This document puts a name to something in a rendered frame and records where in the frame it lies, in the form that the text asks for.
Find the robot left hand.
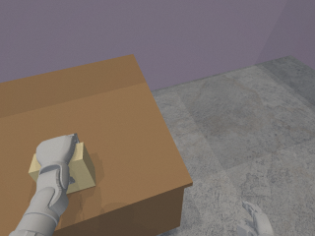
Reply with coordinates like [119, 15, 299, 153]
[35, 133, 80, 185]

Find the robot right hand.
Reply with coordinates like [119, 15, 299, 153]
[237, 201, 276, 236]

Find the left robot forearm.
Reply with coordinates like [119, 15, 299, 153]
[9, 161, 70, 236]

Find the sponge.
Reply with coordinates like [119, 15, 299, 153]
[29, 142, 96, 194]

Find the table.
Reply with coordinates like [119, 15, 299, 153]
[0, 54, 193, 236]

